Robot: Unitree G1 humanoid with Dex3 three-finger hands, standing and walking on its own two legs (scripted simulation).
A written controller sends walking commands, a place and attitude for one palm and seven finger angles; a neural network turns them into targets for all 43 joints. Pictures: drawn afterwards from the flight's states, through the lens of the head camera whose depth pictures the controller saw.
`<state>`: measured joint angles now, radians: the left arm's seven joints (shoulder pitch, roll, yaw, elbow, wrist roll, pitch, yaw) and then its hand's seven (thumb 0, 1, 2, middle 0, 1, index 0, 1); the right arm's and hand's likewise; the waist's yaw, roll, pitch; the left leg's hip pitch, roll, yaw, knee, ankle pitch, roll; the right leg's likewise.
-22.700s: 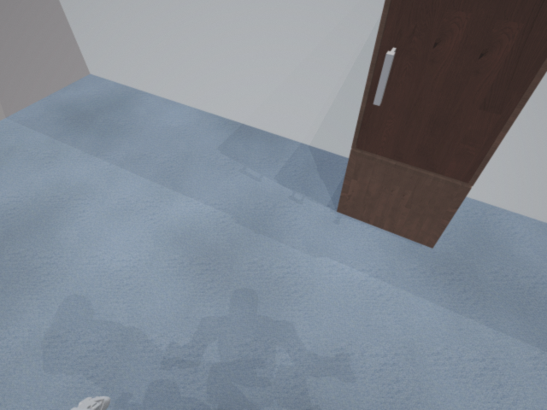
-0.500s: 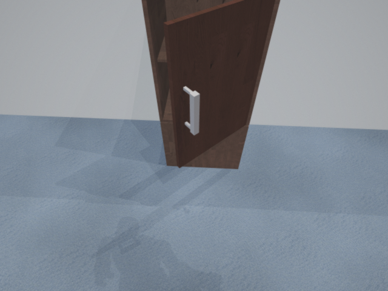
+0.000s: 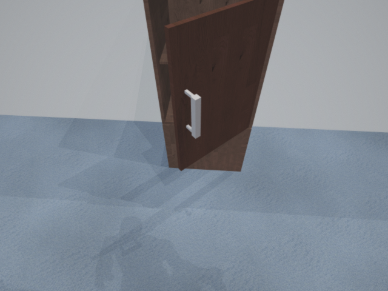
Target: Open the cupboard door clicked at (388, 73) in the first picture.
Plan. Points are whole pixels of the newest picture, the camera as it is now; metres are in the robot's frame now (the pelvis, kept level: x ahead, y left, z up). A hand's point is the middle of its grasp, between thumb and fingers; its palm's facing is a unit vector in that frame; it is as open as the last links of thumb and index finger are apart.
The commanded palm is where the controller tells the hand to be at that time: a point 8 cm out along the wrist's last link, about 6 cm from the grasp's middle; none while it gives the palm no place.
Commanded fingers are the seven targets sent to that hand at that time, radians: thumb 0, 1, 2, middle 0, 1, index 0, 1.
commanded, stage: walk to a spot facing it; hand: left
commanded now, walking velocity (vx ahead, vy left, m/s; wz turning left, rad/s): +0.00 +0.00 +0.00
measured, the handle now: (192, 114) +0.63 +0.04 -0.04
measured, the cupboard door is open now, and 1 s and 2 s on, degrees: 43 43 43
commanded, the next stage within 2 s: none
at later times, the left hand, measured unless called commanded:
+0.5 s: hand out of the picture +0.06 +0.17 -0.18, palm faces -0.15 -0.94 -0.30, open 7.4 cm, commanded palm none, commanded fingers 0.00 0.90 0.90 -0.20 -0.30 -0.20 -0.30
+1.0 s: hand out of the picture +0.13 +0.17 -0.19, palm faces -0.38 -0.89 -0.26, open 7.4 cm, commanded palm none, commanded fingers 0.00 0.90 0.90 -0.20 -0.30 -0.20 -0.30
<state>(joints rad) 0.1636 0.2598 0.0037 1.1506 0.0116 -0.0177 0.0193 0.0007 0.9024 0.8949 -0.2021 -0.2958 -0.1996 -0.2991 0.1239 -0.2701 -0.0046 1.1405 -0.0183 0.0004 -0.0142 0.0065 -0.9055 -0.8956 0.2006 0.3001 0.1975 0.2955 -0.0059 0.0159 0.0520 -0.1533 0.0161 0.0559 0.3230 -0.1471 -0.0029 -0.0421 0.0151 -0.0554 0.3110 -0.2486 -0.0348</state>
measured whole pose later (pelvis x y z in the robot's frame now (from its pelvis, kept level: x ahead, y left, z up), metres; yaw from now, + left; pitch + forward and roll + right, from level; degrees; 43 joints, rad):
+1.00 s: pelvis -0.01 -0.01 -0.02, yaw -28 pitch +3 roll +0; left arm 0.23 0.24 0.09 0.93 0.02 0.05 0.00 0.00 0.90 0.89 -0.20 -0.30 -0.20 -0.30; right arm 0.08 -0.21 -0.04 0.86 -0.01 0.00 -0.04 0.01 -0.91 -0.90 0.20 0.30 0.20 0.30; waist 0.03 -0.02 0.07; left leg -0.29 0.02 -0.07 0.52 -0.29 0.00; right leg -0.40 0.14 0.17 0.71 -0.41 -0.01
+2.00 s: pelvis +0.02 -0.11 -0.01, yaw -65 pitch +1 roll +1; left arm 0.27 0.21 0.06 0.96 0.03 -0.01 -0.02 0.00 0.90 0.89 -0.20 -0.30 -0.20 -0.30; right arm 0.19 -0.23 -0.06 0.91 -0.02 0.01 0.02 0.01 -0.91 -0.90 0.20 0.30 0.20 0.30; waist 0.00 -0.02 0.07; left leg -0.47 0.08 0.06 0.82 -0.34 -0.06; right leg -0.18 0.01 0.04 0.47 -0.31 -0.03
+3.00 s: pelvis +0.10 -0.56 -0.01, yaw -83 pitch +0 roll +0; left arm 0.22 0.19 0.06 1.04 0.03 -0.01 -0.03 0.00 0.91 0.90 -0.20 -0.29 -0.19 -0.30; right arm 0.27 -0.17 -0.04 1.04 -0.04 -0.07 -0.01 0.00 -0.93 -0.90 0.20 0.30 0.20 0.30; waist 0.01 -0.01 0.05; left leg -0.20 0.07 0.15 0.45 -0.25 0.00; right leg -0.49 -0.09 -0.06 0.92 -0.31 -0.01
